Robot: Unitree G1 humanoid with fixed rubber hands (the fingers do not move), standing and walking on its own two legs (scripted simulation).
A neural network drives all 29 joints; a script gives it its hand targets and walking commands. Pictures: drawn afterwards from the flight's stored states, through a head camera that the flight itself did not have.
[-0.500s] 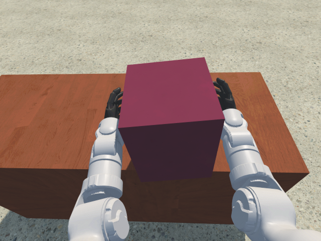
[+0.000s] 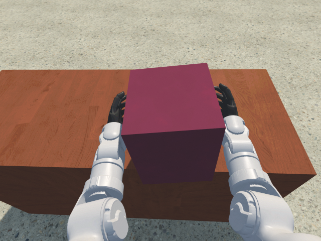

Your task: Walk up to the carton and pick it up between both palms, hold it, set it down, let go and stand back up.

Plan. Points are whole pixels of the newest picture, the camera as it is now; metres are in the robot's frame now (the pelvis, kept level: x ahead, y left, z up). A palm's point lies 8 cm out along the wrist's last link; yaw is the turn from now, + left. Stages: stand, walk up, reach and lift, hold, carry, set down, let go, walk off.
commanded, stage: set down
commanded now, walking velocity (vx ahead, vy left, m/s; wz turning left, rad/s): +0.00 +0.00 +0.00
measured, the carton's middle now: (172, 127) +0.41 -0.02 +0.04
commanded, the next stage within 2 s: none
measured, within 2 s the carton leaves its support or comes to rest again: rests again in 0.28 s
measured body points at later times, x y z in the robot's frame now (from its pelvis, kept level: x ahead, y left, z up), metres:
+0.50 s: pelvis +0.00 +0.00 +0.00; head +0.05 -0.02 +0.44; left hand +0.42 +0.12 +0.06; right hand +0.42 -0.18 +0.06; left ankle -0.01 +0.12 -0.75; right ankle -0.03 -0.12 -0.75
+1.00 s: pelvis -0.01 +0.00 +0.00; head +0.06 -0.01 +0.44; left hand +0.43 +0.12 +0.05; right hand +0.42 -0.18 +0.05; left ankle -0.01 +0.12 -0.75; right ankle -0.03 -0.12 -0.75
